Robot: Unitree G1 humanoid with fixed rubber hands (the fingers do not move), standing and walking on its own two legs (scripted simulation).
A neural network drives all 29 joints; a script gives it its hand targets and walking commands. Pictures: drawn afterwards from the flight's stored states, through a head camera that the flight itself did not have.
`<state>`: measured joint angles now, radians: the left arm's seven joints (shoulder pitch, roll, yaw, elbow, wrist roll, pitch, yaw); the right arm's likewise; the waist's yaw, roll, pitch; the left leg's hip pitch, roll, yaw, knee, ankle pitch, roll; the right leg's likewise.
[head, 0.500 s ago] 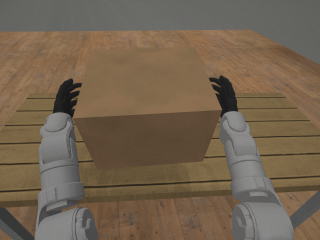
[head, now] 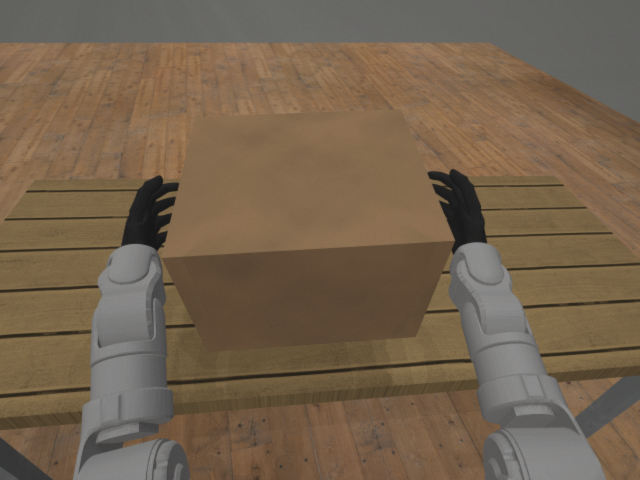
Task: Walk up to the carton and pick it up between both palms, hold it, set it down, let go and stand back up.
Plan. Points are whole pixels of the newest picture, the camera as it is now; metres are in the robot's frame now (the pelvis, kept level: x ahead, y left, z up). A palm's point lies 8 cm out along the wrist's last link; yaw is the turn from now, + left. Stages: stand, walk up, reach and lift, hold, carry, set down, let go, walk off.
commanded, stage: set down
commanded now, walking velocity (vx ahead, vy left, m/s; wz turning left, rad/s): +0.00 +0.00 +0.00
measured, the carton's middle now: (306, 228) +0.44 -0.01 +0.12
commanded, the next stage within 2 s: none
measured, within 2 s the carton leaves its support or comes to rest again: neither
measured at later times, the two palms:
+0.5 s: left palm (162, 235) +0.40 +0.17 +0.15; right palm (465, 241) +0.36 -0.21 +0.16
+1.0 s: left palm (172, 228) +0.43 +0.17 +0.13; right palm (457, 242) +0.38 -0.21 +0.14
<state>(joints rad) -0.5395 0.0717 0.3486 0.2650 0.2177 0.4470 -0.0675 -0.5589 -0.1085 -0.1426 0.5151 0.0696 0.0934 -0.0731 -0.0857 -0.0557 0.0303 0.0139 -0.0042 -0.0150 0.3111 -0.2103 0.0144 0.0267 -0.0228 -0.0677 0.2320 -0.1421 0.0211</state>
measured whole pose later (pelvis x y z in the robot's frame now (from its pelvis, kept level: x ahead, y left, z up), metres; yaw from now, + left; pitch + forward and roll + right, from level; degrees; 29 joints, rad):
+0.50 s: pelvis +0.00 +0.00 +0.00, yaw -1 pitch -5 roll -1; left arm -0.70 0.10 0.38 0.60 0.22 0.29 -0.06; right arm -0.64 -0.06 -0.31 0.71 -0.07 -0.01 -0.04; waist -0.08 -0.06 0.03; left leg 0.00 0.00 0.00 0.29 -0.20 0.01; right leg 0.00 -0.02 -0.06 0.23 -0.14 0.02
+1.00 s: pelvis +0.01 +0.00 +0.00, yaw -1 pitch -2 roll -1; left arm -0.79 0.16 0.36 0.83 0.19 0.16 -0.05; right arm -0.69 -0.03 -0.41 0.79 -0.14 -0.07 -0.04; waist -0.08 -0.05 0.02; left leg -0.06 0.00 0.02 0.30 -0.21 0.02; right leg -0.06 -0.03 -0.06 0.24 -0.14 0.02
